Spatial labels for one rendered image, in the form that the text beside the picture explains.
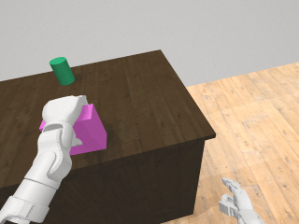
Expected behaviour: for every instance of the sponge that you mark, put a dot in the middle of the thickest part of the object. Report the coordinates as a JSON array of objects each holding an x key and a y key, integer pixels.
[{"x": 89, "y": 130}]

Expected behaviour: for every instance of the table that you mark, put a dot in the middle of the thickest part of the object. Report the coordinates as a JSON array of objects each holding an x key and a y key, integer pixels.
[{"x": 156, "y": 134}]

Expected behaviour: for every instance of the robot right forearm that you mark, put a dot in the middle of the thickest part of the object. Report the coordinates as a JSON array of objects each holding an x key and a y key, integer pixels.
[{"x": 248, "y": 216}]

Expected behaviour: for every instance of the left robot hand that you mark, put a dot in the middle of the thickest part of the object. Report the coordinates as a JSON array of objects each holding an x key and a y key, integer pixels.
[{"x": 65, "y": 109}]

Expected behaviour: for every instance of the right robot hand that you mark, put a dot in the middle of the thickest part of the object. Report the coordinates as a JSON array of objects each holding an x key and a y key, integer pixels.
[{"x": 230, "y": 205}]

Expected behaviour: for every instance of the robot left forearm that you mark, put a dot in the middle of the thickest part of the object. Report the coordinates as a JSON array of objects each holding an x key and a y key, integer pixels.
[{"x": 32, "y": 198}]

